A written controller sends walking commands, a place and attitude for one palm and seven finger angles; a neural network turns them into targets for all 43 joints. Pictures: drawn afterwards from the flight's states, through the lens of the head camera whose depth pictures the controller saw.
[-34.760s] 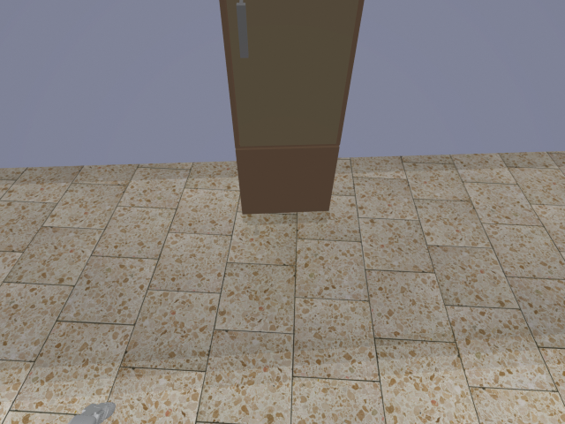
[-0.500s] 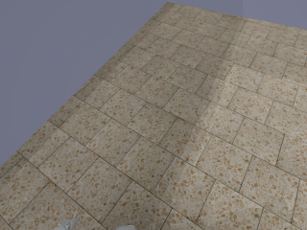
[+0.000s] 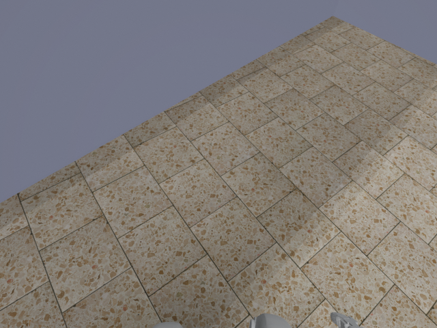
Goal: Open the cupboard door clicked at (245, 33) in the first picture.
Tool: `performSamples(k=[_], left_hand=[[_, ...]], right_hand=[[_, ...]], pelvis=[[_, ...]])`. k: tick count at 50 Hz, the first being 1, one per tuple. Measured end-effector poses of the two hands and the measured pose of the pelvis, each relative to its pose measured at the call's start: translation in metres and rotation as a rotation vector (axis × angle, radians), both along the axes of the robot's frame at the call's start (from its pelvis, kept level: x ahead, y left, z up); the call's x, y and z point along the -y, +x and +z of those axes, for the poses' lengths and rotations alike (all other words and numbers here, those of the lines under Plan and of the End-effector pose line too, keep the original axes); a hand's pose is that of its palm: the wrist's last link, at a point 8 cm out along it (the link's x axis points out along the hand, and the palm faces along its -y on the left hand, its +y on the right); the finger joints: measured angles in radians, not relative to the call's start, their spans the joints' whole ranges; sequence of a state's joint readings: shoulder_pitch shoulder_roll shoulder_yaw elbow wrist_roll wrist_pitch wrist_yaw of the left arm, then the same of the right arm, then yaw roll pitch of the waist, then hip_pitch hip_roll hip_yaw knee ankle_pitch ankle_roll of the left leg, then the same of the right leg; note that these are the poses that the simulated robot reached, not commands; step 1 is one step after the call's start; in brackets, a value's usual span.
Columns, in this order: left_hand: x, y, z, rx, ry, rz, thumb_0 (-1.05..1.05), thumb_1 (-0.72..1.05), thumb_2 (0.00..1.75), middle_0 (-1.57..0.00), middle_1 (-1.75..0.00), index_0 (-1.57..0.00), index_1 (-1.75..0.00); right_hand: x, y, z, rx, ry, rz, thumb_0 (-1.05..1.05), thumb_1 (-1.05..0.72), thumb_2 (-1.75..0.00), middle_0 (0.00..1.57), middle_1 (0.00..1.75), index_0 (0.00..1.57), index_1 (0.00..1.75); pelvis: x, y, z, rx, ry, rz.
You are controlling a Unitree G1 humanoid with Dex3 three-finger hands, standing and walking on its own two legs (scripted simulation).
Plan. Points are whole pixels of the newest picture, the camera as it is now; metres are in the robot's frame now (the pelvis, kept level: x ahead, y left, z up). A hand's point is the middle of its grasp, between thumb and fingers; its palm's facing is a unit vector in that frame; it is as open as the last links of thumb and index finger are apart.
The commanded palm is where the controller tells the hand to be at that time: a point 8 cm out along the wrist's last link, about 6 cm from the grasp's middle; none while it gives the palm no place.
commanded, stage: turn to face it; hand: left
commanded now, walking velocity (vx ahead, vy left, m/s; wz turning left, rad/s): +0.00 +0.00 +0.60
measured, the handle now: out of the picture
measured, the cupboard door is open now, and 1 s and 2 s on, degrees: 42 42 42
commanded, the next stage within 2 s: none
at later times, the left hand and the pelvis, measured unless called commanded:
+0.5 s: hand out of the picture +0.04 +0.16 -0.15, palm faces +0.31 -0.92 -0.23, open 7.4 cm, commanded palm none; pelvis +0.04 -0.04 +0.01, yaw +19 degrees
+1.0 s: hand out of the picture +0.05 +0.18 -0.14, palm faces +0.56 -0.77 -0.31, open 7.4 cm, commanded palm none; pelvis +0.08 -0.06 +0.00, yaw +36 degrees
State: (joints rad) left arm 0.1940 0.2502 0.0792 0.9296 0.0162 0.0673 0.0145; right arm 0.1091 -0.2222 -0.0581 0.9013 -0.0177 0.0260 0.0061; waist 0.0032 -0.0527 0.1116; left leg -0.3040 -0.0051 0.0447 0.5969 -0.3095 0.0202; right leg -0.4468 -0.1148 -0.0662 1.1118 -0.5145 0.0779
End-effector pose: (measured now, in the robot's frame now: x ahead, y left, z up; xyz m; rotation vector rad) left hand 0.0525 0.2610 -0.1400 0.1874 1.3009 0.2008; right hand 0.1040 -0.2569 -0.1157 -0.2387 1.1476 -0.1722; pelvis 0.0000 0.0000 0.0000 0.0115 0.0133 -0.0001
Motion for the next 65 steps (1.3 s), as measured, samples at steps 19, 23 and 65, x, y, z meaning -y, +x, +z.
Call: performSamples(k=[19, 23, 65], left_hand=[[0.053, 0.001, 0.032, 0.098, 0.044, 0.157, 0.0, 0.9, 0.9, -0.2, -0.3, -0.2, -0.3], [0.059, -0.019, 0.024, 0.066, 0.004, 0.226, 0.0, 0.9, 0.9, -0.2, -0.3, -0.2, -0.3], [0.104, -0.117, -0.001, 0.021, -0.031, 0.82, 0.0, 0.9, 0.9, -0.2, -0.3, -0.21, -0.3]], right_hand=[[0.034, 0.047, -0.016, -0.126, 0.058, 0.142, 0.01, -0.91, -0.9, 0.2, 0.29, 0.2, 0.3], [0.02, 0.074, -0.008, -0.126, 0.045, 0.222, 0.01, -0.91, -0.9, 0.19, 0.29, 0.2, 0.3], [-0.122, 0.25, -0.007, -0.048, 0.001, 0.827, 0.01, -0.91, -0.9, 0.19, 0.29, 0.2, 0.3]], pelvis=[[0.047, 0.031, 0.01, -0.009, 0.023, 0.237], [0.045, 0.038, 0.012, -0.012, 0.033, 0.297], [0.032, 0.091, -0.003, -0.002, 0.009, 0.841]])
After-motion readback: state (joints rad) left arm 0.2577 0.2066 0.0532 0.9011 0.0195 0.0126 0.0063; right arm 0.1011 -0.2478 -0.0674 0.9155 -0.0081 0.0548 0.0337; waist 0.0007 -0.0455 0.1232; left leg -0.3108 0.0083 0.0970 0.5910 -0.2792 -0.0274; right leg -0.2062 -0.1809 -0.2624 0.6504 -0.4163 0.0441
